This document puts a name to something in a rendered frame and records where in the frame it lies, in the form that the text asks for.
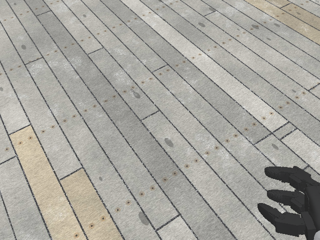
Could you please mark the robot right hand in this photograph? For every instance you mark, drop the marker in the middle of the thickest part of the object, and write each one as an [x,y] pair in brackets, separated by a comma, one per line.
[307,205]

